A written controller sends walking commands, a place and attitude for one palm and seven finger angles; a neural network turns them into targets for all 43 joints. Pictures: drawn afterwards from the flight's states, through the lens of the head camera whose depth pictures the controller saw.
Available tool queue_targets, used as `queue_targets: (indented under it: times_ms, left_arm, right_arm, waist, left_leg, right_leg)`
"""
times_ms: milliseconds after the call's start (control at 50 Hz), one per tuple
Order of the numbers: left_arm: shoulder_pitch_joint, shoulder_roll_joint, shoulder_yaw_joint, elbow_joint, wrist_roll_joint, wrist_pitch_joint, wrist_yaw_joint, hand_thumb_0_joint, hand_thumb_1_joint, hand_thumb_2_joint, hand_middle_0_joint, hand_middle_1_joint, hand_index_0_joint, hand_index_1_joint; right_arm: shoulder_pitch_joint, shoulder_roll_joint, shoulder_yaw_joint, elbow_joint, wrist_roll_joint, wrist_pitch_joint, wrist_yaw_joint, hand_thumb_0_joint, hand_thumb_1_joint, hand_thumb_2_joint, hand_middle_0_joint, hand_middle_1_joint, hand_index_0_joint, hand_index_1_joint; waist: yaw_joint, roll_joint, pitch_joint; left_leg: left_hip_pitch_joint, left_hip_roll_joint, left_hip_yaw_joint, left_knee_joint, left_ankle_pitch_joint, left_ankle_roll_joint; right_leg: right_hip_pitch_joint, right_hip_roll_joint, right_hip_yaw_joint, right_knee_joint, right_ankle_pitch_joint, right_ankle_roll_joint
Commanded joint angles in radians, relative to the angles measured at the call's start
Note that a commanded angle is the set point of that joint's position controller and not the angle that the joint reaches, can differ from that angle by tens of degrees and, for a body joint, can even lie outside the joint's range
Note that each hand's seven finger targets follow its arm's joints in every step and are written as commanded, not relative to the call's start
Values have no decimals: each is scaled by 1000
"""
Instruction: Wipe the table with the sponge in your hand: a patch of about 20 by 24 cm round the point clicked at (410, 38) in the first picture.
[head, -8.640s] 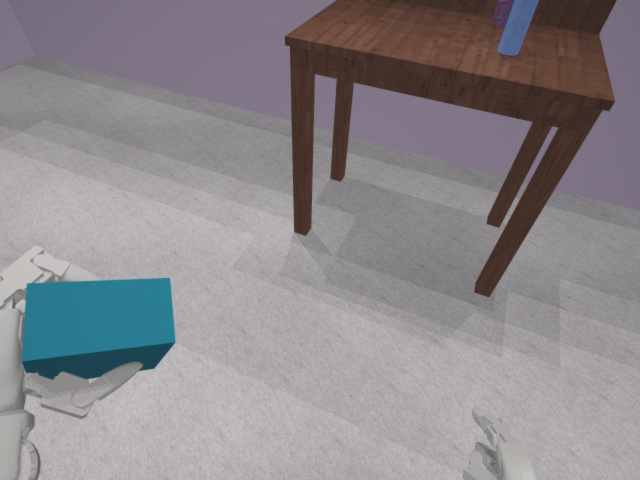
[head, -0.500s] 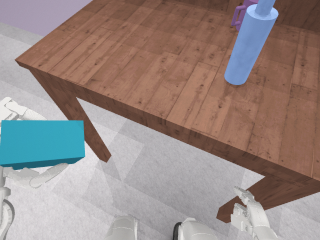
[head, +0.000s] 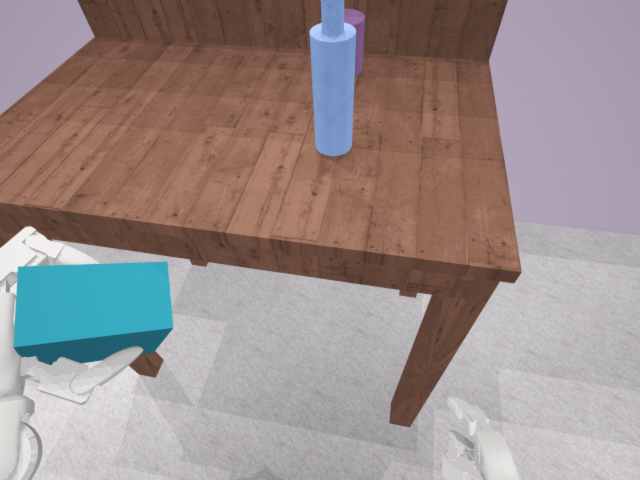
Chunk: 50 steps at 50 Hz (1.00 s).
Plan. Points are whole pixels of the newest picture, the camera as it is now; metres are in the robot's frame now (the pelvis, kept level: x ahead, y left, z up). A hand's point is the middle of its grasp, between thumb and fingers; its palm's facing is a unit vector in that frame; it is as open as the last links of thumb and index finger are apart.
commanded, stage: turn to face it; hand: left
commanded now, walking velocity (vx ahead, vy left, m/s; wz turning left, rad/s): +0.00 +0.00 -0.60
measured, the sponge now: (118, 315) +0.22 +0.22 +0.15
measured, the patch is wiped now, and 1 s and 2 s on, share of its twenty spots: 0.00 0.00 0.00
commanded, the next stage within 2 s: come to a stop and stand still in 0.80 s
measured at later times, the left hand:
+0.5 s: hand (190, 311) +0.22 +0.14 +0.18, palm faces +0.14 -0.88 -0.45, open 10.5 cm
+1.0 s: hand (312, 369) +0.18 +0.03 +0.19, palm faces -0.11 -0.82 -0.57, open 10.5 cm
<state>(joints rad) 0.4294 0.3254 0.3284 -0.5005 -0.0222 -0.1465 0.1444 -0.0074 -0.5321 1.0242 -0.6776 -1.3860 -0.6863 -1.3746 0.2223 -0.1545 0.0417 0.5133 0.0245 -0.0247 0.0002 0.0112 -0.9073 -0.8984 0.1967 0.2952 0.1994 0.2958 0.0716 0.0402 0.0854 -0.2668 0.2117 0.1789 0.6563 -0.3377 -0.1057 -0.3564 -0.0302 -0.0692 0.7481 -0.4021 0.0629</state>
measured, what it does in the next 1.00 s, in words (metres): walks backwards, turning right: right foot, then left foot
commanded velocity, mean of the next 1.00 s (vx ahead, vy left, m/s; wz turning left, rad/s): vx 0.01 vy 0.01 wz -0.37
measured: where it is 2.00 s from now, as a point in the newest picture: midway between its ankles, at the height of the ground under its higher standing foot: outside the picture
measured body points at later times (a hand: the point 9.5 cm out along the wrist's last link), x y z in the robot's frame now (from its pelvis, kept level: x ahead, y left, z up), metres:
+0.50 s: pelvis -0.05 -0.03 +0.01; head -0.01 -0.03 +0.46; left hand +0.21 +0.19 +0.20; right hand +0.06 -0.33 -0.07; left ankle -0.03 +0.12 -0.72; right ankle +0.01 -0.11 -0.71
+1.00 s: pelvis -0.12 -0.07 +0.02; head -0.06 -0.11 +0.46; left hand +0.18 +0.08 +0.22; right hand -0.09 -0.37 -0.08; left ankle -0.08 +0.08 -0.68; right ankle -0.09 -0.15 -0.72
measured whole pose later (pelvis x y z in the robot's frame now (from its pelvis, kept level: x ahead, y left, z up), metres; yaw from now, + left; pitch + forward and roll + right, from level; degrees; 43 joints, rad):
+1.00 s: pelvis -0.12 -0.07 +0.02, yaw -27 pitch +2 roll +3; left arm 0.60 0.45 0.42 -0.63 -0.04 -0.21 0.14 -0.01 -0.53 1.02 -0.68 -1.39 -0.68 -1.38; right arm 0.16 -0.24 -0.02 0.57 0.01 0.01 -0.02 0.01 -0.91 -0.90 0.20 0.29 0.20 0.30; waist -0.04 -0.03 0.12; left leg -0.37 0.03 0.06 0.82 -0.46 -0.05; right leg -0.38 0.04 0.00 0.49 -0.15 -0.09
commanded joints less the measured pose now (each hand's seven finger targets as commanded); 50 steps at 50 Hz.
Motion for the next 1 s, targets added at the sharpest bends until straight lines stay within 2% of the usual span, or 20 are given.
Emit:
queue_targets:
  times_ms: [0, 20, 40, 60, 100, 160, 240, 360, 400, 440, 460, 500, 560, 660, 680, 700, 720, 780, 880, 980]
  left_arm:
    - [-173, 286, 165, -283, -1, -95, 25, 0, 100, 1300, -1200, -1600, -1200, -1600]
    - [-130, 340, 241, -272, -19, -99, 36, 0, 100, 1300, -1200, -1600, -1200, -1600]
    - [-67, 350, 263, -265, -31, -84, 37, 0, 100, 1300, -1200, -1600, -1200, -1600]
    - [-6, 340, 273, -293, -41, -89, 29, 0, 100, 1300, -1200, -1600, -1200, -1600]
    - [117, 291, 282, -309, -61, -116, 20, 0, 100, 1300, -1200, -1600, -1200, -1600]
    - [184, 264, 291, -302, -59, -136, 24, 0, 100, 1300, -1200, -1600, -1200, -1600]
    - [169, 262, 263, -303, -50, -124, 30, 0, 100, 1300, -1200, -1600, -1200, -1600]
    - [113, 239, 200, -268, -34, -87, 26, 0, 100, 1300, -1200, -1600, -1200, -1600]
    - [70, 247, 187, -290, -28, -88, 21, 0, 100, 1300, -1200, -1600, -1200, -1600]
    - [10, 271, 198, -364, -21, -107, 15, 0, 100, 1300, -1200, -1600, -1200, -1600]
    - [17, 256, 184, -363, -10, -108, 12, 0, 100, 1300, -1200, -1600, -1200, -1600]
    - [21, 254, 187, -314, -3, -97, 10, 0, 100, 1300, -1200, -1600, -1200, -1600]
    - [-68, 188, 107, -328, -5, -90, 3, 0, 100, 1300, -1200, -1600, -1200, -1600]
    - [-155, 196, 102, -231, 6, -86, 15, 0, 100, 1300, -1200, -1600, -1200, -1600]
    - [-162, 222, 122, -211, 9, -91, 19, 0, 100, 1300, -1200, -1600, -1200, -1600]
    - [-138, 274, 169, -192, 4, -92, 25, 0, 100, 1300, -1200, -1600, -1200, -1600]
    - [-114, 279, 190, -196, -13, -86, 26, 0, 100, 1300, -1200, -1600, -1200, -1600]
    - [102, 286, 248, -258, -33, -102, 25, 0, 100, 1300, -1200, -1600, -1200, -1600]
    - [176, 269, 271, -324, -36, -134, 33, 0, 100, 1300, -1200, -1600, -1200, -1600]
    - [189, 243, 239, -272, -23, -111, 41, 0, 100, 1300, -1200, -1600, -1200, -1600]
  right_arm:
    - [-70, -154, -84, -135, 0, -67, -10, 0, -900, -900, 200, 300, 200, 300]
    - [-135, -137, -67, -146, -11, -60, -17, 0, -900, -900, 200, 300, 200, 300]
    - [-139, -154, -85, -137, -3, -44, -15, 0, -900, -900, 200, 300, 200, 300]
    - [-133, -150, -90, -141, -5, -24, -10, 0, -900, -900, 200, 300, 200, 300]
    - [-147, -108, -56, -122, -17, 13, 1, 0, -900, -900, 200, 300, 200, 300]
    - [-148, -122, -69, -125, -15, 47, 10, 0, -900, -900, 200, 300, 200, 300]
    - [-150, -149, -80, -125, -9, 52, 3, 0, -900, -900, 200, 300, 200, 300]
    - [-122, -171, -88, -133, 0, 72, -9, 0, -900, -900, 200, 300, 200, 300]
    - [-111, -181, -95, -136, -3, 68, -16, 0, -900, -900, 200, 300, 200, 300]
    - [-123, -204, -103, -149, -8, 53, -27, 0, -900, -900, 200, 300, 200, 300]
    - [-126, -200, -103, -158, -2, 40, -28, 0, -900, -900, 200, 300, 200, 300]
    - [-130, -162, -89, -147, -11, 15, -27, 0, -900, -900, 200, 300, 200, 300]
    - [-99, -182, -95, -135, 1, -23, -14, 0, -900, -900, 200, 300, 200, 300]
    - [-60, -196, -96, -109, -1, -72, -10, 0, -900, -900, 200, 300, 200, 300]
    - [-49, -172, -93, -106, 1, -72, -10, 0, -900, -900, 200, 300, 200, 300]
    - [-91, -144, -80, -122, -4, -71, -13, 0, -900, -900, 200, 300, 200, 300]
    - [-126, -151, -88, -115, 2, -66, -19, 0, -900, -900, 200, 300, 200, 300]
    - [-144, -109, -59, -103, -10, -28, -14, 0, -900, -900, 200, 300, 200, 300]
    - [-146, -118, -68, -100, -18, -5, -16, 0, -900, -900, 200, 300, 200, 300]
    - [-104, -146, -78, -84, -13, -22, -32, 0, -900, -900, 200, 300, 200, 300]
  waist:
    - [-48, -193, -144]
    - [-19, -346, -164]
    - [-27, -327, -216]
    - [-36, -237, -214]
    - [-39, -97, -291]
    - [-51, -132, -343]
    - [-41, -159, -323]
    - [-53, -141, -282]
    - [-59, -92, -247]
    - [-50, 107, -195]
    - [-40, 242, -190]
    - [-30, 276, -130]
    - [-40, 249, -70]
    - [-57, 95, -110]
    - [-68, -96, -141]
    - [-58, -336, -163]
    - [-42, -358, -192]
    - [-46, -122, -229]
    - [-59, -150, -334]
    - [-62, -145, -301]
  left_leg:
    - [-173, -60, -2, 271, -123, 41]
    - [-301, -142, -78, 475, -321, 24]
    - [-282, -131, -178, 571, -280, 20]
    - [-294, -116, -226, 604, -213, 25]
    - [-364, -114, -217, 580, -136, 14]
    - [-282, -128, -173, 366, -134, 11]
    - [-180, -155, -164, 161, -150, 28]
    - [29, -170, -146, -95, -41, 61]
    - [152, -123, -157, -207, 3, 92]
    - [245, 74, -323, -299, 71, 178]
    - [214, 179, -362, -325, 244, 231]
    - [-22, 226, -303, -343, 239, 277]
    - [-35, 151, -93, -262, 330, 195]
    - [-44, 78, -70, -7, 269, 107]
    - [-75, -12, -30, 161, 142, 70]
    - [-241, -139, -32, 356, -211, 33]
    - [-237, -139, -144, 511, -271, 41]
    - [-281, -121, -213, 564, -163, 39]
    - [-187, -153, -142, 261, -133, 45]
    - [-54, -187, -124, -9, -87, 84]
  right_leg:
    - [219, -194, 322, -342, 505, -138]
    - [234, -324, 537, -388, 751, -225]
    - [224, -328, 597, -416, 664, -212]
    - [227, -307, 593, -405, 545, -222]
    - [371, -239, 443, -300, 675, -242]
    - [392, -207, 379, -301, 736, -239]
    - [330, -205, 457, -318, 705, -255]
    - [163, -149, 471, -355, 468, -182]
    - [26, -100, 452, -334, 298, -135]
    - [-179, 34, 322, -167, 74, -75]
    - [-203, 87, 195, 54, -61, -47]
    - [-142, 45, 110, 360, -69, -20]
    - [-84, 11, 35, 178, -61, -10]
    - [176, 15, -22, -245, 199, -28]
    - [208, -95, 134, -314, 433, -85]
    - [270, -272, 420, -360, 740, -187]
    - [231, -326, 486, -402, 750, -214]
    - [283, -274, 403, -341, 705, -238]
    - [341, -227, 297, -332, 733, -226]
    - [255, -213, 322, -416, 389, -204]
